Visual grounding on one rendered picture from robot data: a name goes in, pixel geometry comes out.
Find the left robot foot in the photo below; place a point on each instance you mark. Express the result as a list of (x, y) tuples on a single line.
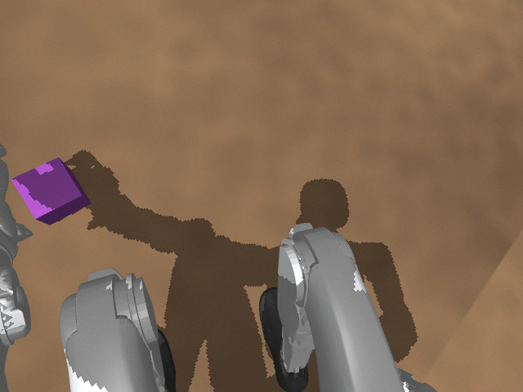
[(168, 364)]

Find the small box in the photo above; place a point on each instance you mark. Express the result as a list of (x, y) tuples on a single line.
[(51, 191)]

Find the right robot hand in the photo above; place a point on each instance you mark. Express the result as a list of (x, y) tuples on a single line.
[(410, 385)]

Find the left robot hand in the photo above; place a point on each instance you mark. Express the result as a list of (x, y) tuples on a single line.
[(23, 233)]

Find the right robot foot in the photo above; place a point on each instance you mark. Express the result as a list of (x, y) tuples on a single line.
[(272, 331)]

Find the left robot arm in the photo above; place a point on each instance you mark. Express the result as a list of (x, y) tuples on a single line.
[(15, 321)]

